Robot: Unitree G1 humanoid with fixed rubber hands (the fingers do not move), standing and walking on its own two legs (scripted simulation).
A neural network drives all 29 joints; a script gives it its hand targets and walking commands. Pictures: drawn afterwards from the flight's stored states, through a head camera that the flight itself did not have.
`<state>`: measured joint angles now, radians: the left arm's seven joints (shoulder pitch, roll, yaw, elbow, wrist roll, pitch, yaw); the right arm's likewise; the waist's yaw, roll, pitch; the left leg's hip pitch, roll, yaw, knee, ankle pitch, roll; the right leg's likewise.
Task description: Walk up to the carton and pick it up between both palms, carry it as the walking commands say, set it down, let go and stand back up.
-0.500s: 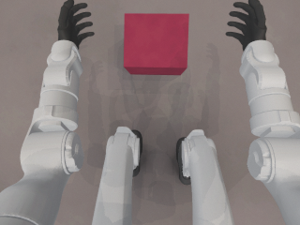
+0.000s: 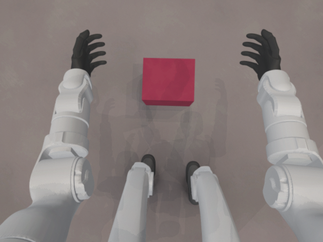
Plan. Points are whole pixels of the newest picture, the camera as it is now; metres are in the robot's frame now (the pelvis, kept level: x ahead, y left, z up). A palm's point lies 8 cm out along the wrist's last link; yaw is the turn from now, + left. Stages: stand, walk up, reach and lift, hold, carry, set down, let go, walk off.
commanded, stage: set down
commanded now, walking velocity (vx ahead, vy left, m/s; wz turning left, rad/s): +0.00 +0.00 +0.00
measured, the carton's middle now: (168, 84) +0.56 +0.02 -0.56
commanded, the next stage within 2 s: let go in 0.16 s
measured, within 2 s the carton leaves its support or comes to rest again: neither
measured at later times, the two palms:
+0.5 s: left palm (64, 106) +0.38 +0.22 -0.04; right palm (296, 111) +0.38 -0.21 -0.04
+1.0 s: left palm (12, 203) +0.23 +0.24 +0.06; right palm out of the picture +0.25 -0.23 +0.05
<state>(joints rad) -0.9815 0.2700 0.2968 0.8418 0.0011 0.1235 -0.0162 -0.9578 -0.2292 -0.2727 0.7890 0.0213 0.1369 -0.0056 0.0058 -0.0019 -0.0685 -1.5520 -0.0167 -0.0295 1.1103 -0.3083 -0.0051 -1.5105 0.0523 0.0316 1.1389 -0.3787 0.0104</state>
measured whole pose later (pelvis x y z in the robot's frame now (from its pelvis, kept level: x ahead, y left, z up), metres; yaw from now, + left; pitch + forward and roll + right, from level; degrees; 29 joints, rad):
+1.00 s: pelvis +0.09 +0.00 +0.13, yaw +1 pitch +2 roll +0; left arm 0.24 0.22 0.05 0.43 -0.02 0.05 -0.06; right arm 0.24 -0.20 -0.05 0.45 0.00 0.04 0.07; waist 0.01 -0.01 0.04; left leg -0.25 -0.02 -0.04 0.43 -0.23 0.00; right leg -0.20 0.02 0.04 0.44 -0.28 -0.01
